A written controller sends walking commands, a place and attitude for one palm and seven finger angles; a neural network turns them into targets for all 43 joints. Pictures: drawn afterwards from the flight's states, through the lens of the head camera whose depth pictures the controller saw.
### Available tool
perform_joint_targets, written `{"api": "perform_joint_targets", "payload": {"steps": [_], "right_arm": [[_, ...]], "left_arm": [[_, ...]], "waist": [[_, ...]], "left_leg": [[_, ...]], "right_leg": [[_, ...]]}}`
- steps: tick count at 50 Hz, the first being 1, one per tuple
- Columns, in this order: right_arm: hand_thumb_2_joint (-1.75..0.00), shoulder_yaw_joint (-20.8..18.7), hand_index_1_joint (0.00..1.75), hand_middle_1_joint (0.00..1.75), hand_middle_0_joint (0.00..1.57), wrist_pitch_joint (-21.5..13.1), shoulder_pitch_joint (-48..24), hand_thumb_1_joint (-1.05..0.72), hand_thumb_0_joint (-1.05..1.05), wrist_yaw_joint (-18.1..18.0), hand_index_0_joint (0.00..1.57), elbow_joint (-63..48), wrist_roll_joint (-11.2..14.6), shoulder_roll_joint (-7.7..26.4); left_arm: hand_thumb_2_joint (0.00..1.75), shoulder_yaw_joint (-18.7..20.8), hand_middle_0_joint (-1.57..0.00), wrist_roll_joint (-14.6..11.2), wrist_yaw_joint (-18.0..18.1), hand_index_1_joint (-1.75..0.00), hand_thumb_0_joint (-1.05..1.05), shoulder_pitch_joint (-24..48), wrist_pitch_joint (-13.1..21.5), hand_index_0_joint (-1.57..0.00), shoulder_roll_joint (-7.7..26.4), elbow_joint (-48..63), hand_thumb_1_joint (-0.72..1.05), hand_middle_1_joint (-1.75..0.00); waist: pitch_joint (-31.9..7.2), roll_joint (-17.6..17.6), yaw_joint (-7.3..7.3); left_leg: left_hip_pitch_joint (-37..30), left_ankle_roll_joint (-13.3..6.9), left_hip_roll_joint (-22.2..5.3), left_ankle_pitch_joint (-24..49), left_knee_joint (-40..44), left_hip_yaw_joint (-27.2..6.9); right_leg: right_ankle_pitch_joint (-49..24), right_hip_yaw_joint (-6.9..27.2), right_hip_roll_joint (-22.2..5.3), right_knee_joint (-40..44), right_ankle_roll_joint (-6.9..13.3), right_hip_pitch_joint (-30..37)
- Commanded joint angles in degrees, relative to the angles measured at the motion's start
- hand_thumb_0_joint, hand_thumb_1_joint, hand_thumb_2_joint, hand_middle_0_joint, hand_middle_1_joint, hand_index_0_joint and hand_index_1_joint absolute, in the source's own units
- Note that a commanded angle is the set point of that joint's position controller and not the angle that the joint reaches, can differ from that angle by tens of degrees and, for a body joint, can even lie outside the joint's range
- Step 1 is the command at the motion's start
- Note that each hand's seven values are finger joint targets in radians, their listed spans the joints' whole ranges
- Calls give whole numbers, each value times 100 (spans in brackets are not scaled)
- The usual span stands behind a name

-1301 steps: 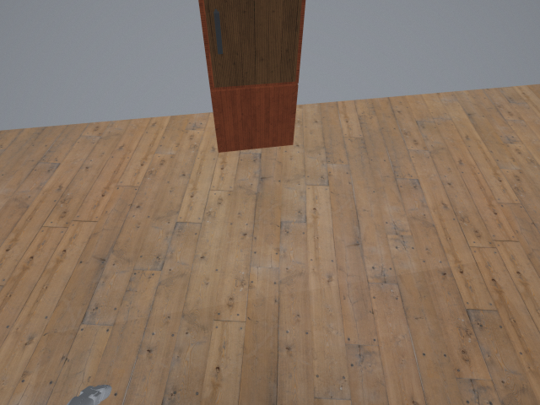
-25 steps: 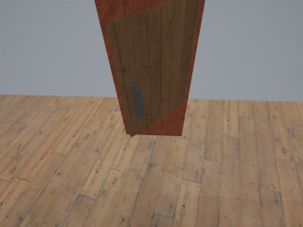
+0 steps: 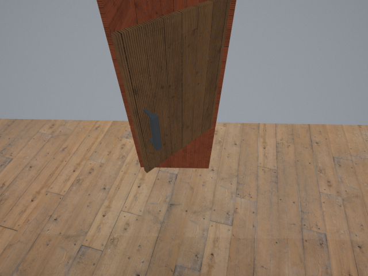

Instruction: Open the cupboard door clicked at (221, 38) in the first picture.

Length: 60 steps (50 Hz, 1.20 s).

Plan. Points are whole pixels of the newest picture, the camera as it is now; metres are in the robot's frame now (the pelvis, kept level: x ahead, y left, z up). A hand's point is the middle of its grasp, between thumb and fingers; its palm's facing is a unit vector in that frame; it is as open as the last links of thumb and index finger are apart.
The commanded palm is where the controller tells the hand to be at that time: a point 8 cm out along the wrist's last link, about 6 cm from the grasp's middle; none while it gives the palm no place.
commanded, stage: look to check the result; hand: left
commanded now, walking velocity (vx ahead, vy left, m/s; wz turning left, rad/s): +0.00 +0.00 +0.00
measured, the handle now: (152, 130) +0.57 +0.13 -0.09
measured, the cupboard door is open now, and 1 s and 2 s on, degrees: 43 43 43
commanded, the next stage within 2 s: walk to a spot facing it in 0.50 s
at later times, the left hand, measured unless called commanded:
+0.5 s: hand out of the picture +0.04 +0.22 -0.17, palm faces -0.01 -0.95 -0.30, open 7.3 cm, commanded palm none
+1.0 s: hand out of the picture +0.05 +0.19 -0.18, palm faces -0.11 -0.95 -0.28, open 7.3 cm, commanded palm none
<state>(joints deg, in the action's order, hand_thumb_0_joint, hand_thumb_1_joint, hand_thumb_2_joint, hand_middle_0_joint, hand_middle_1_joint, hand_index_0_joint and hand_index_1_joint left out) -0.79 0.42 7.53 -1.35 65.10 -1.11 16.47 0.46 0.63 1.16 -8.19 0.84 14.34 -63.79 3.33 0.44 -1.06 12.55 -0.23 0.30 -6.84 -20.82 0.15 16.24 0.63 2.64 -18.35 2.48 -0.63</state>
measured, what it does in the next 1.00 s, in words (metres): stands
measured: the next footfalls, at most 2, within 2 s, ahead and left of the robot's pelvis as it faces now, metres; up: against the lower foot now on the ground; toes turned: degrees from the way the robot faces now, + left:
left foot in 1.74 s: +0.13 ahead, +0.07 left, +0.00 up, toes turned -39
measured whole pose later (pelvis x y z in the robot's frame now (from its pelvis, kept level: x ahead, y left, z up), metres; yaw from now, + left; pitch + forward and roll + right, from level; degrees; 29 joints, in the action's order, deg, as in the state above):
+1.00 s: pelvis -0.01 -0.02 -0.02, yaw -10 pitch +0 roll +3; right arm -2.9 2.0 9.5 -2.6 59.1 -1.8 12.4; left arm 3.5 0.9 0.0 -12.5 -3.7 11.9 -59.1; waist 6.6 0.3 1.5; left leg 16.8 0.8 -3.7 -13.1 -30.9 9.6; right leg 28.0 2.7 2.2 -42.3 2.3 -14.8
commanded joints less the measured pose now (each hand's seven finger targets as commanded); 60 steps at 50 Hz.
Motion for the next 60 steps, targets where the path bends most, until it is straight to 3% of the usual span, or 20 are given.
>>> {"api": "perform_joint_targets", "payload": {"steps": [1, 18, 29, 32, 34, 35, 39, 42, 44, 46, 48, 50, 51, 52, 53, 54, 55, 56, 58, 60], "right_arm": [[-90, -106, 30, 30, 20, -136, -82, -90, 0, -51, 20, -285, -3, 855], [-90, -87, 30, 30, 20, -107, 40, -90, 0, -66, 20, -203, 11, 756], [-90, -71, 30, 30, 20, -110, 40, -90, 0, -65, 20, -199, 21, 676], [-90, -68, 30, 30, 20, -112, 103, -90, 0, -74, 20, -177, 3, 641], [-90, -40, 30, 30, 20, -47, 312, -90, 0, -102, 20, -165, 3, 309], [-90, -70, 30, 30, 20, -18, 382, -90, 0, -119, 20, -169, -2, 347], [-90, -219, 30, 30, 20, 61, 477, -90, 0, -173, 20, -380, -1, 488], [-90, -323, 30, 30, 20, 96, 545, -90, 0, -205, 20, -564, -29, 576], [-90, -371, 30, 30, 20, 101, 531, -90, 0, -208, 20, -674, -36, 663], [-90, -422, 30, 30, 20, 74, 522, -90, 0, -198, 20, -791, -70, 723], [-90, -433, 30, 30, 20, 39, 416, -90, 0, -181, 20, -915, -97, 744], [-90, -450, 30, 30, 20, 50, 95, -90, 0, -170, 20, -1052, -93, 730], [-90, -451, 30, 30, 20, 86, -180, -90, 0, -163, 20, -1171, -54, 664], [-90, -423, 30, 30, 20, 143, -255, -90, 0, -148, 20, -1349, 25, 217], [-90, -412, 30, 30, 20, 167, -496, -90, 0, -95, 20, -1471, 11, 205], [-90, -446, 30, 30, 20, 197, -281, -90, 0, -57, 20, -1442, 9, 254], [-90, -464, 30, 30, 20, 215, -331, -90, 0, -86, 20, -1328, 9, 248], [-90, -450, 30, 30, 20, 213, -259, -90, 0, -95, 20, -1291, 12, 210], [-90, -417, 30, 30, 20, 208, -234, -90, 0, -91, 20, -1318, 17, 95], [-90, -407, 30, 30, 20, 214, -287, -90, 0, -106, 20, -1345, 42, 24]], "left_arm": [[90, 230, -20, -28, 64, -30, 0, -138, 78, -20, 1083, 176, 90, -30], [90, 176, -20, -34, 84, -30, 0, -322, 51, -20, 957, 65, 90, -30], [90, 161, -20, -22, 84, -30, 0, -458, 50, -20, 874, 38, 90, -30], [90, 161, -20, -26, 86, -30, 0, -457, 33, -20, 841, 43, 90, -30], [90, 153, -20, -25, 112, -30, 0, -632, -57, -20, 545, 45, 90, -30], [90, 185, -20, -22, 113, -30, 0, -614, -97, -20, 608, 84, 90, -30], [90, 322, -20, 2, 77, -30, 0, -662, -203, -20, 673, 316, 90, -30], [90, 391, -20, 19, 29, -30, 0, -649, -277, -20, 610, 517, 90, -30], [90, 418, -20, 17, -12, -30, 0, -701, -306, -20, 534, 605, 90, -30], [90, 450, -20, 17, -76, -30, 0, -708, -360, -20, 436, 713, 90, -30], [90, 470, -20, 18, -131, -30, 0, -690, -386, -20, 349, 821, 90, -30], [90, 515, -20, 30, -174, -30, 0, -1058, -377, -20, 328, 772, 90, -30], [90, 566, -20, 59, -168, -30, 0, -1453, -352, -20, 439, 682, 90, -30], [90, 668, -20, 171, -94, -30, 0, -1561, -286, -20, 1005, 698, 90, -30], [90, 675, -20, 125, -19, -30, 0, -1381, -290, -20, 1229, 769, 90, -30], [90, 680, -20, 78, 11, -30, 0, -1192, -274, -20, 1193, 840, 90, -30], [90, 649, -20, 74, 60, -30, 0, -925, -247, -20, 895, 917, 90, -30], [90, 619, -20, 48, 83, -30, 0, -800, -230, -20, 802, 965, 90, -30], [90, 601, -20, 20, 109, -30, 0, -963, -163, -20, 718, 979, 90, -30], [90, 629, -20, 11, 148, -30, 0, -1182, -146, -20, 723, 966, 90, -30]], "waist": [[-461, 14, 62], [-340, -199, 46], [-210, -109, 69], [-252, -97, 50], [-255, -144, 46], [-219, -103, 26], [-276, -52, 24], [-180, 247, 15], [-209, 573, 72], [-248, 1021, 121], [-355, 1160, 167], [-556, 813, 445], [-482, 87, 699], [-313, -2027, 704], [94, -2108, 714], [-54, -1532, 506], [149, -1237, 353], [84, -985, 260], [-246, -593, 261], [-616, -561, 334]], "left_leg": [[-855, -167, -638, 1319, 9, -603], [-984, -184, -662, 1279, 83, -584], [-952, -188, -655, 1087, 146, -581], [-1004, -168, -676, 1219, 99, -546], [-999, -127, -713, 1232, -150, -369], [-942, -112, -733, 1183, -255, -315], [-845, -167, -917, 962, -523, -178], [-735, -339, -1214, 633, -405, -394], [-618, -547, -1549, 334, -209, -622], [-372, -870, -2064, 69, 265, -987], [-189, -1007, -2284, 215, 359, -897], [336, -747, -2092, 54, -143, -363], [923, -426, -1628, -307, -994, 54], [1816, 166, -472, -1890, -2535, 803], [2105, 216, -79, -2679, -3729, 314], [2083, 210, -223, -2420, -4226, -67], [2247, 210, -297, -2119, -4498, -220], [2316, 259, -332, -1872, -4632, -246], [2330, 338, -314, -1633, -4589, -250], [2350, 392, -266, -1543, -4421, -211]], "right_leg": [[-1744, 481, -896, 333, 5, -524], [-1594, 463, -868, 390, -1, -611], [-1255, 469, -844, 460, 4, -707], [-1448, 507, -845, 393, 15, -706], [-1728, 573, -835, 231, -18, -827], [-1815, 626, -831, 114, 0, -862], [-1887, 784, -700, -394, 53, -1133], [-1337, 777, -465, -901, 47, -1533], [-676, 676, -287, -1513, 27, -1739], [949, 325, -129, -2541, -34, -1874], [1590, 180, -284, -3011, -69, -1818], [1025, 138, -392, -2298, -54, -1090], [37, 381, -425, -1198, -32, -521], [-569, 2407, -1603, 293, 198, -480], [-1816, 3131, -2146, 497, 410, -937], [-2039, 2721, -2060, 247, 624, -888], [-2605, 2566, -1722, 32, 596, -944], [-3169, 2372, -1561, -229, 626, -686], [-3941, 2144, -1422, -446, 623, -225], [-4440, 2087, -1305, -576, 459, 326]]}}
